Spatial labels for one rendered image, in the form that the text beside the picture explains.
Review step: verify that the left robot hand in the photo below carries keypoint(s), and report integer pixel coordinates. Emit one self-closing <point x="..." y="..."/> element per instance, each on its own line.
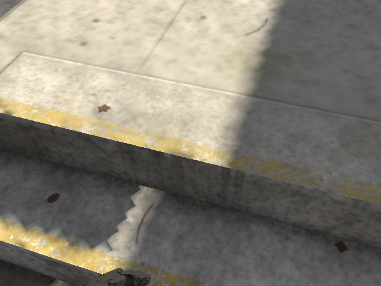
<point x="118" y="277"/>

